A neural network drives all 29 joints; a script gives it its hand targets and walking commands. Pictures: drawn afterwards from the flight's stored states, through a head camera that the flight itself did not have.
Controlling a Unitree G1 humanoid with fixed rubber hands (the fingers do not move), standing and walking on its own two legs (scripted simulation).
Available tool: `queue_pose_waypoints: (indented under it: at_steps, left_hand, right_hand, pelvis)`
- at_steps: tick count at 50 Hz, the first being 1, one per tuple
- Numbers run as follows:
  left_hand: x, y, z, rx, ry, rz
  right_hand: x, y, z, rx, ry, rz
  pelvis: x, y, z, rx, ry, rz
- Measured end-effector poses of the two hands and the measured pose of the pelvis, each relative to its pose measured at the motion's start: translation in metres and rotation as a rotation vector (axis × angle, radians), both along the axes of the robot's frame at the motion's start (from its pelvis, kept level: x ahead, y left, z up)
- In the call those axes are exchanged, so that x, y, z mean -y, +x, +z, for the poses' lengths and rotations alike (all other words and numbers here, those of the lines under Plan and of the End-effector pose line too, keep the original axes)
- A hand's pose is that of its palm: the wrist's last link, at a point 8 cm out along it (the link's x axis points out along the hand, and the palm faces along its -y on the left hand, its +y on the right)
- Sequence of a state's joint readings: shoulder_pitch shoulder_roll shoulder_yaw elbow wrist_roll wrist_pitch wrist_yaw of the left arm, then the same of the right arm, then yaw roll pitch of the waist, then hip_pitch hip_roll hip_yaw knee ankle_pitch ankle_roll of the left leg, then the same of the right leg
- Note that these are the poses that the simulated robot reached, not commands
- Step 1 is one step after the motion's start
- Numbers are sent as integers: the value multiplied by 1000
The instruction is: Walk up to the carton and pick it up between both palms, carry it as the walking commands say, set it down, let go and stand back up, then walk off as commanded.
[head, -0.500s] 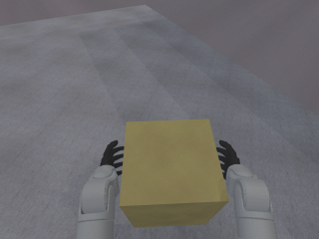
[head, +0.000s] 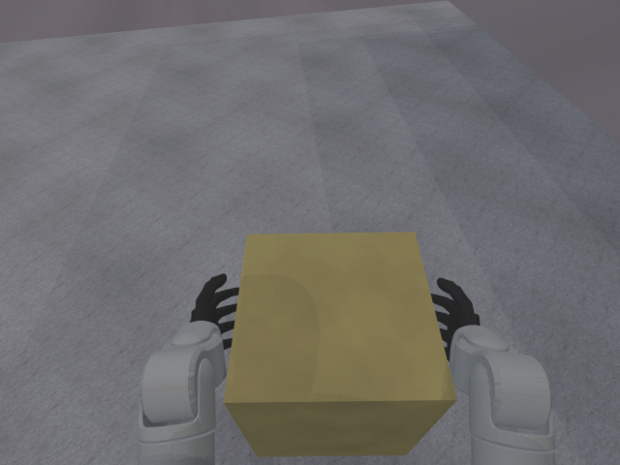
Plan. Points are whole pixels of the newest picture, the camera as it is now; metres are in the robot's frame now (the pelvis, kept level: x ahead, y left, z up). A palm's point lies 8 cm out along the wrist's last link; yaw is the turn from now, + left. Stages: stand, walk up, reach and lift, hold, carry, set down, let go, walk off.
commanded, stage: carry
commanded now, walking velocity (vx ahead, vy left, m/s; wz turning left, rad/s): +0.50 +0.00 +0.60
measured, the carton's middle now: (331, 351) +0.27 -0.01 +0.01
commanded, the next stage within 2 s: none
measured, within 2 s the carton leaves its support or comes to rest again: neither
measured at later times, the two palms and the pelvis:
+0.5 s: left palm (167, 207) +0.55 +0.26 +0.04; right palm (330, 183) +0.59 -0.04 +0.04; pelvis +0.31 +0.07 -0.01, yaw +10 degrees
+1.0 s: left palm (129, 126) +0.78 +0.38 +0.08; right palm (254, 91) +0.93 +0.12 +0.06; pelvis +0.63 +0.11 +0.00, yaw +36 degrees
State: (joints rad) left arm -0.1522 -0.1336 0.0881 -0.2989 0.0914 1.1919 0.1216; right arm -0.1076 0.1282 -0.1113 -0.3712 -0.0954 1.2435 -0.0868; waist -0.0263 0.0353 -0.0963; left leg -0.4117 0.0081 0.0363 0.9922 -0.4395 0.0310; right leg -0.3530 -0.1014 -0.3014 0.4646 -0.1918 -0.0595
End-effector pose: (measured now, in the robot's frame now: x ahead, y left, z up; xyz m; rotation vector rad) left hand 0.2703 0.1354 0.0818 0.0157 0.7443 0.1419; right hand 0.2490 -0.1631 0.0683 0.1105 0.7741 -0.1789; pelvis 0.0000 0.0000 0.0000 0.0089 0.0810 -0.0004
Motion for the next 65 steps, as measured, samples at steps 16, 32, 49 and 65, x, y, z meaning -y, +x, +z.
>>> queue_pose_waypoints:
  at_steps: [16, 32, 49, 65]
  left_hand:
    - [-69, 159, 8, 36, 6, 220]
    - [-168, 327, -49, -103, -104, 338]
    - [-241, 501, -1, 34, 9, 597]
    - [-355, 601, 18, 47, 12, 806]
  right_hand:
    - [-72, 224, 3, 37, 18, 210]
    - [-178, 428, -22, -104, -105, 339]
    - [-281, 673, -3, 37, 1, 604]
    - [-432, 822, 15, 48, 17, 804]
  pelvis:
    - [-19, 190, 0, 30, 57, 110]
    - [-81, 382, 8, 38, -36, 292]
    - [-112, 624, -3, 16, 1, 612]
    - [-206, 779, 9, 33, 89, 691]
